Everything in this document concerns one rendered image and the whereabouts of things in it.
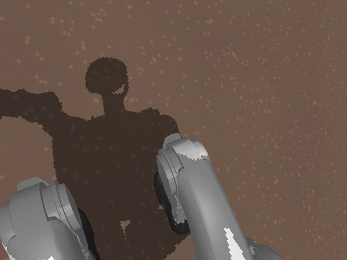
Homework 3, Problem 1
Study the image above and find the right robot hand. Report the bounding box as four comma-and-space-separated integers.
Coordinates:
245, 236, 283, 260

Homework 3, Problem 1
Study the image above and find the right robot foot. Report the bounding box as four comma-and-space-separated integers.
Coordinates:
153, 172, 190, 235

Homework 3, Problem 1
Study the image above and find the left robot foot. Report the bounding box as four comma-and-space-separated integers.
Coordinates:
77, 207, 101, 260

